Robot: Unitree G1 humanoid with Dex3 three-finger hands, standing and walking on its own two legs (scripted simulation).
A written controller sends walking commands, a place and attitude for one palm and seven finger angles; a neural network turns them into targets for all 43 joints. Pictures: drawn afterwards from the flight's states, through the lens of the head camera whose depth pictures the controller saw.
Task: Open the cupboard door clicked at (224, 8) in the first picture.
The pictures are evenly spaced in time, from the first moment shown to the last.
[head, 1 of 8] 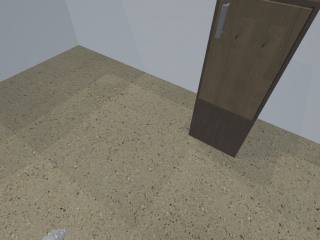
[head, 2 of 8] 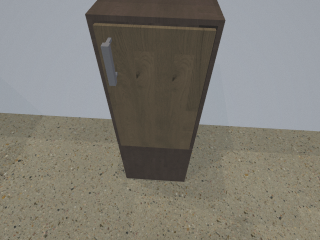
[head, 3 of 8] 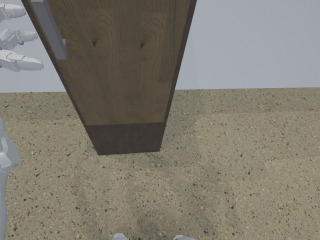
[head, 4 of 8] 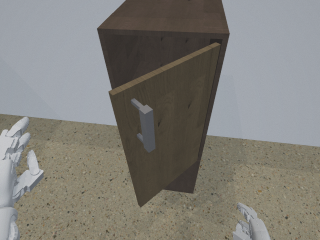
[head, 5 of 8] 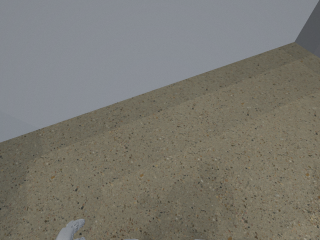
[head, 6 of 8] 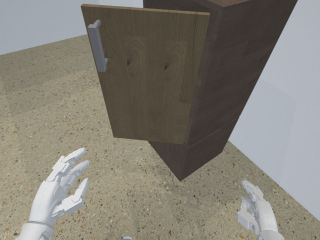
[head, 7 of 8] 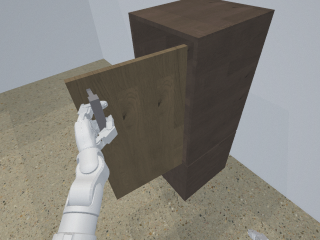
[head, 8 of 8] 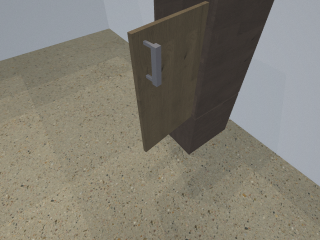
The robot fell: no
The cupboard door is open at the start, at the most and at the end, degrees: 0 100 97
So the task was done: yes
